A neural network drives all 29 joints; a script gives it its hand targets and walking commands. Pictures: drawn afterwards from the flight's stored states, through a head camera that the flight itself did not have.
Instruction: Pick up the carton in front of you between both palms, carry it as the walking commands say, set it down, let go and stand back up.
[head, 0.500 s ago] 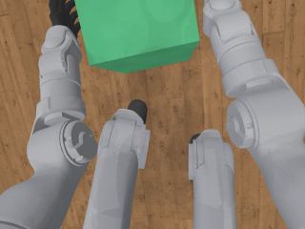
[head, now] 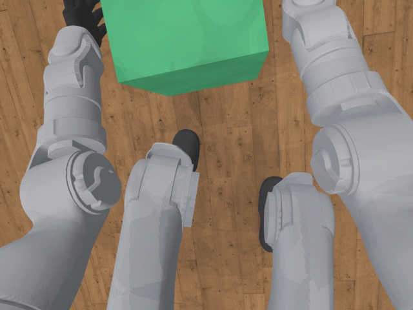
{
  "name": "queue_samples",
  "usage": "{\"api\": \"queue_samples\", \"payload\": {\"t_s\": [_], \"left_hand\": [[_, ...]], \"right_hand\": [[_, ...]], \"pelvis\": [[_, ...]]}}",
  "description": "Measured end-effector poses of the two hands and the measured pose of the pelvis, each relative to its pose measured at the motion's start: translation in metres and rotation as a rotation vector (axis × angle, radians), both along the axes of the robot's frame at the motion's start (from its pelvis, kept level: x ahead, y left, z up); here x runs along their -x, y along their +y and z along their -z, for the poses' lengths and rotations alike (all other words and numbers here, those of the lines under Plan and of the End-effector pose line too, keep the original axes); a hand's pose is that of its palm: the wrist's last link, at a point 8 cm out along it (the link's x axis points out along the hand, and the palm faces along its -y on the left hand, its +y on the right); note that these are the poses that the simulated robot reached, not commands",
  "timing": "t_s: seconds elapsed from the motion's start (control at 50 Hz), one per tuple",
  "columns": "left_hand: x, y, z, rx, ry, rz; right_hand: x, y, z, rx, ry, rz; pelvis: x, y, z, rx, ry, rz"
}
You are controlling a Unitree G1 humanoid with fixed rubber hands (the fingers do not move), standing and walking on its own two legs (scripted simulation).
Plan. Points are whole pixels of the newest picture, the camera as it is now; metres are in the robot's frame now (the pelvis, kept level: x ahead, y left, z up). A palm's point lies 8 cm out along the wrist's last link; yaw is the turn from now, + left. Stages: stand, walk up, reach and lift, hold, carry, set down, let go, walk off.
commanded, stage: set down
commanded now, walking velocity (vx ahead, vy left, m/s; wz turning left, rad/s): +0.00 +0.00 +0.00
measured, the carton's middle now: (193, 23) +0.51 +0.16 -0.26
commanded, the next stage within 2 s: let go in 1.64 s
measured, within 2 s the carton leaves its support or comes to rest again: rests again in 0.38 s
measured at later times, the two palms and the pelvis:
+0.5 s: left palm (83, 42) +0.44 +0.32 -0.20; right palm out of the picture +0.57 -0.01 -0.21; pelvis +0.00 +0.01 -0.01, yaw +1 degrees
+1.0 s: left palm out of the picture +0.45 +0.35 -0.07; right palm out of the picture +0.60 +0.01 -0.06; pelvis +0.00 +0.02 +0.05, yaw +2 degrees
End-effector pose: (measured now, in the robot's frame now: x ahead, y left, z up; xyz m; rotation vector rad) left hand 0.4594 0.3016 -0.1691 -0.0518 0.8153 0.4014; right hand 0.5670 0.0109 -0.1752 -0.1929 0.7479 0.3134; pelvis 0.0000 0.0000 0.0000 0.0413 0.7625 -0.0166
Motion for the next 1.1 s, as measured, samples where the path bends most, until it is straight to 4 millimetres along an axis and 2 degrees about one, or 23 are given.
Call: {"api": "queue_samples", "payload": {"t_s": [0.3,0.38,0.5,0.6,0.7,0.78,0.96,1.1], "left_hand": [[-0.006,0.003,0.008,-0.001,-0.018,0.007],[-0.001,0.003,0.019,0.0,-0.002,-0.017],[0.017,0.023,0.035,-0.035,0.027,-0.105],[0.012,0.04,0.034,-0.048,-0.026,-0.123],[-0.001,0.043,0.016,-0.04,-0.104,-0.115],[-0.006,0.043,-0.012,-0.029,-0.163,-0.116],[0.006,0.05,-0.082,-0.018,-0.168,-0.13],[0.003,0.047,-0.124,-0.032,-0.174,-0.118]], "right_hand": [[-0.004,-0.001,0.005,-0.041,-0.036,-0.033],[-0.003,-0.004,0.014,-0.027,-0.042,-0.038],[-0.002,-0.025,0.036,0.014,-0.034,0.008],[-0.009,-0.027,0.033,0.012,-0.075,0.015],[-0.017,-0.021,0.01,0.011,-0.138,0.026],[-0.022,-0.015,-0.021,0.027,-0.173,0.029],[-0.03,-0.004,-0.099,0.051,-0.13,0.046],[-0.034,-0.01,-0.139,0.043,-0.128,0.056]], "pelvis": [[0.002,0.0,0.005,-0.004,-0.035,-0.001],[0.002,0.002,0.007,-0.005,-0.045,-0.003],[0.001,0.008,0.008,-0.005,-0.045,-0.006],[0.003,0.015,0.012,0.003,-0.053,-0.009],[0.008,0.02,0.012,0.012,-0.073,-0.02],[0.01,0.021,0.004,0.023,-0.083,-0.037],[0.006,0.019,-0.037,0.043,-0.044,-0.067],[-0.002,0.019,-0.065,0.051,0.014,-0.076]]}}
